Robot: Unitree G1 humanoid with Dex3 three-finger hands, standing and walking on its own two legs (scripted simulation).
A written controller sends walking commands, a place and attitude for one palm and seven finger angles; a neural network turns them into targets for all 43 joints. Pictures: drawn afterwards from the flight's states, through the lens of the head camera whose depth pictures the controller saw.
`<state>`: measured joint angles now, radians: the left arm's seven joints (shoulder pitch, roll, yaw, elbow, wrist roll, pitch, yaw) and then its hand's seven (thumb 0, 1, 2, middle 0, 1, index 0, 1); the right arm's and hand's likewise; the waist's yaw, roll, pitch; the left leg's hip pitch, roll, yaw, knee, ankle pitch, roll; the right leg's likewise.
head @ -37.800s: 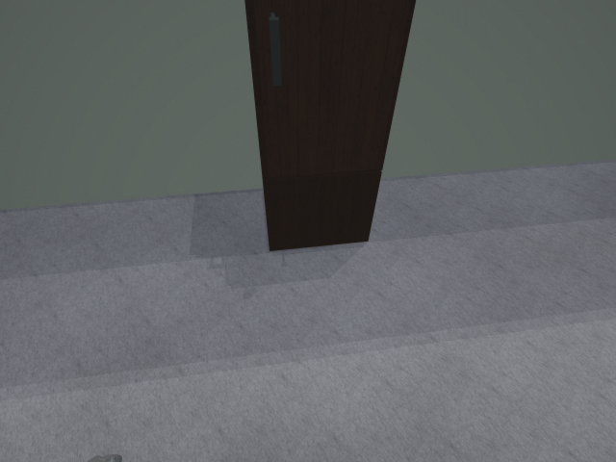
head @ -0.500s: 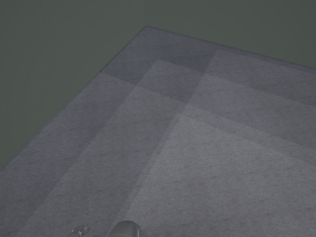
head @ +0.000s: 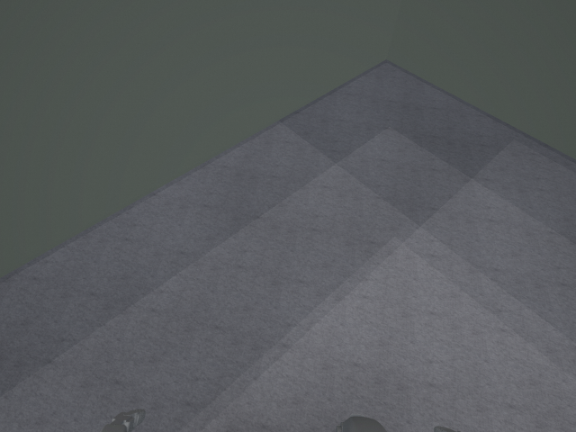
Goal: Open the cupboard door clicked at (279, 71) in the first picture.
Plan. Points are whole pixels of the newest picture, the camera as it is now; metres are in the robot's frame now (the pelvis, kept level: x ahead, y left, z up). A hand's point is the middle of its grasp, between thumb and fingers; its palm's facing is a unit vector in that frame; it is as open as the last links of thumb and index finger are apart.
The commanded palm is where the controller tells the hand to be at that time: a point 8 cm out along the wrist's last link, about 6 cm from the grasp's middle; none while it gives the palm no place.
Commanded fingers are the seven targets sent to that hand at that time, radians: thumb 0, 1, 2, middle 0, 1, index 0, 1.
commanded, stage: turn to face it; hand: left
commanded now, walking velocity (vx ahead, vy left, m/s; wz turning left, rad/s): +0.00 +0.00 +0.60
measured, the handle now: out of the picture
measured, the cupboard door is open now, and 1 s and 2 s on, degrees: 43 43 43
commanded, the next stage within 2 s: none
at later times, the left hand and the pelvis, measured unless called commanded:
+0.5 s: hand out of the picture -0.01 +0.18 -0.18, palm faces +0.37 -0.90 -0.24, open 7.4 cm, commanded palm none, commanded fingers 0.00 0.90 0.90 -0.20 -0.30 -0.20 -0.30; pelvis +0.02 -0.03 -0.01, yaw +21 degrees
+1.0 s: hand out of the picture +0.04 +0.18 -0.15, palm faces +0.57 -0.77 -0.28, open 7.4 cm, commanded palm none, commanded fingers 0.00 0.90 0.90 -0.20 -0.30 -0.20 -0.30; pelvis +0.06 -0.05 -0.01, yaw +37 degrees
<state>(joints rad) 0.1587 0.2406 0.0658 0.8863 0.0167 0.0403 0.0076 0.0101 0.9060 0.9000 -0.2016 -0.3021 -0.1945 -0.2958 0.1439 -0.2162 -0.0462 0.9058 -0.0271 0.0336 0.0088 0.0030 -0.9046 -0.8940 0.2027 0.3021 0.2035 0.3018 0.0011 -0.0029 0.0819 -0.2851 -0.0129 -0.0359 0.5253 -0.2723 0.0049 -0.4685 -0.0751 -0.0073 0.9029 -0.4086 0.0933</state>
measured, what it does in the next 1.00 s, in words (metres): steps on the spot, turning left: right foot, then left foot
